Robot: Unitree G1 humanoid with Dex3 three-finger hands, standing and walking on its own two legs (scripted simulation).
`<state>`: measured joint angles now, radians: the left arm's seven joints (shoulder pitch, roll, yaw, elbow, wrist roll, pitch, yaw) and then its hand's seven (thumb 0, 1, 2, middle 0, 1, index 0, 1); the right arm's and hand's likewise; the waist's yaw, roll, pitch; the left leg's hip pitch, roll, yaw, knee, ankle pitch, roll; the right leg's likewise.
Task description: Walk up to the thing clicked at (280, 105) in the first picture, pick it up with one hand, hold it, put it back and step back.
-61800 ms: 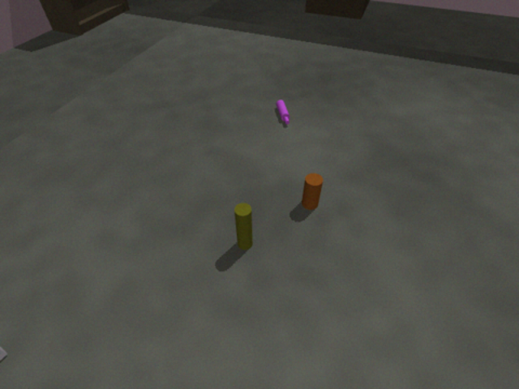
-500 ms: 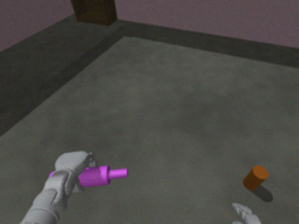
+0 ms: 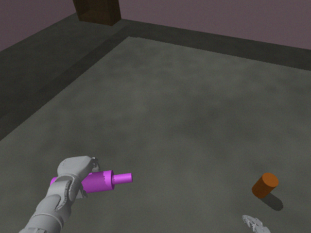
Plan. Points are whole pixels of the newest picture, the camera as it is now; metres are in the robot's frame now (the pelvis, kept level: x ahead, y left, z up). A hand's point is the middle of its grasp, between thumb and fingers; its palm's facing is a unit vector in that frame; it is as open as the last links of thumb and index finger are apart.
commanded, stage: crouch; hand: left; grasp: from above
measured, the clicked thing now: (93, 182) +0.31 +0.20 -0.08
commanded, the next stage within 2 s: none
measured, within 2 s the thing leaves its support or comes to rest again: neither
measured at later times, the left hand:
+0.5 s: hand (90, 193) +0.30 +0.23 -0.14, palm faces -0.48 +0.03 -0.88, open 8.9 cm
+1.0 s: hand (111, 195) +0.38 +0.22 -0.39, palm faces -0.47 +0.02 -0.88, open 8.8 cm
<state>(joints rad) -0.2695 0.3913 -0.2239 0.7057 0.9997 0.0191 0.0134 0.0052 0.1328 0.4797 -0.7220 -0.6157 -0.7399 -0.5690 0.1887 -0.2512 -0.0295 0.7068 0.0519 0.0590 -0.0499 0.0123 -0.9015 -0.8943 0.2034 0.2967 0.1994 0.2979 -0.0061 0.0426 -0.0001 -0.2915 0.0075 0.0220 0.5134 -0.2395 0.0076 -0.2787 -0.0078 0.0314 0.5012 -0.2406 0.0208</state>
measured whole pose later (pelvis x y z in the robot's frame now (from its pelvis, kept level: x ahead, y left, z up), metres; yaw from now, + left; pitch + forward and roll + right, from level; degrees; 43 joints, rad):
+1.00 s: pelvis -0.06 +0.01 -0.25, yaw -1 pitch +35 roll -4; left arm -0.83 0.48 -0.04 1.31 1.17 -0.03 0.34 0.00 0.15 0.43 -0.78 -0.49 -0.80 -0.45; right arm 0.25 -0.22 -0.02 0.75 -0.06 -0.01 -0.01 0.01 -0.90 -0.89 0.21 0.30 0.20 0.30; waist -0.20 0.06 -0.18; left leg -1.78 0.01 -0.03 1.75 -0.60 0.02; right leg -1.73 0.01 0.00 1.71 -0.61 0.04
